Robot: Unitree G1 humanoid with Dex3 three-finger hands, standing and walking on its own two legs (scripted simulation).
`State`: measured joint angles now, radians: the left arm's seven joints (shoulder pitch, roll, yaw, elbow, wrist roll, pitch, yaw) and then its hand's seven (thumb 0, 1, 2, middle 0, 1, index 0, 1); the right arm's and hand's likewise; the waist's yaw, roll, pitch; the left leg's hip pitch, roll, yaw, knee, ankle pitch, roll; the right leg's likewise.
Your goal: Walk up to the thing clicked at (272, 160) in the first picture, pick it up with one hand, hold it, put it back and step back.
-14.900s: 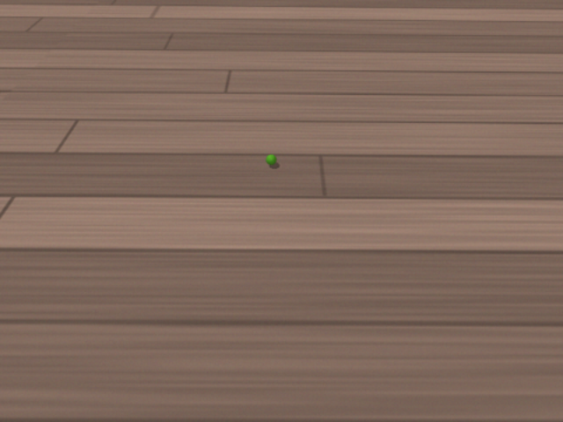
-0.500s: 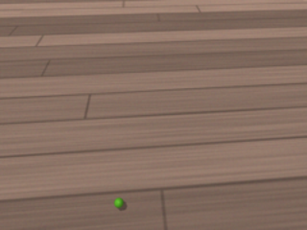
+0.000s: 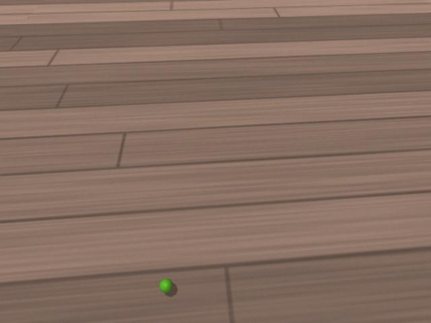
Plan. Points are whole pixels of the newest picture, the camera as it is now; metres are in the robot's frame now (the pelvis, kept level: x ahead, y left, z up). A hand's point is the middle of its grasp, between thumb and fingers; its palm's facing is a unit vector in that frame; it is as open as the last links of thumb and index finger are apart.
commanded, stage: stand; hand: left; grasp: from above
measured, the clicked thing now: (165, 285) +0.41 +0.23 -0.76
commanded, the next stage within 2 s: rise first in 0.22 s
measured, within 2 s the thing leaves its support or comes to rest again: neither
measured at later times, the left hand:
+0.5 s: hand out of the picture +0.13 +0.25 -0.17, palm faces +0.02 -0.95 -0.32, open 8.3 cm
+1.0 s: hand out of the picture +0.13 +0.26 -0.23, palm faces -0.13 -0.89 -0.44, open 14.1 cm
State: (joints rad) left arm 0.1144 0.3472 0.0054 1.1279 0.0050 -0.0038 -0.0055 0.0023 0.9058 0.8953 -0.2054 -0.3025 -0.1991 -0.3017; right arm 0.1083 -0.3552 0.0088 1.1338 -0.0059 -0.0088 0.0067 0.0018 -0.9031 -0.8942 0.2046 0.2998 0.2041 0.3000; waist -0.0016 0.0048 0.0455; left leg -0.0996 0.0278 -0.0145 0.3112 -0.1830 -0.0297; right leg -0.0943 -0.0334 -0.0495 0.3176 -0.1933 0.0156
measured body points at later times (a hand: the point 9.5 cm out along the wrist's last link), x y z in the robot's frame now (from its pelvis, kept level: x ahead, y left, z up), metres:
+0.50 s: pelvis -0.01 +0.00 -0.01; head +0.04 +0.01 +0.43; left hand +0.13 +0.30 -0.14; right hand +0.09 -0.28 -0.14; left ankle -0.01 +0.14 -0.75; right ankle -0.01 -0.13 -0.75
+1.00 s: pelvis -0.02 +0.01 -0.09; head +0.07 +0.03 +0.36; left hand +0.14 +0.31 -0.20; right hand +0.13 -0.25 -0.18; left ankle -0.01 +0.14 -0.75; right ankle -0.01 -0.13 -0.75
